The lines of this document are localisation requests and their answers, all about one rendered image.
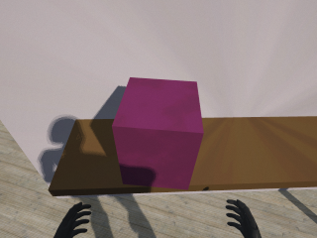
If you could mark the table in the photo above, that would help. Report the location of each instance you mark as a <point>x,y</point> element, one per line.
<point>235,153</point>

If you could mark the right robot hand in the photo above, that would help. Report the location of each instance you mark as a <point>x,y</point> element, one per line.
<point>248,225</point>

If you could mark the carton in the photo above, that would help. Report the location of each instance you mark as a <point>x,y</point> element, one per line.
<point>158,131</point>

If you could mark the left robot hand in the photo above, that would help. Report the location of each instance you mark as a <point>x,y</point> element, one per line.
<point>69,222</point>

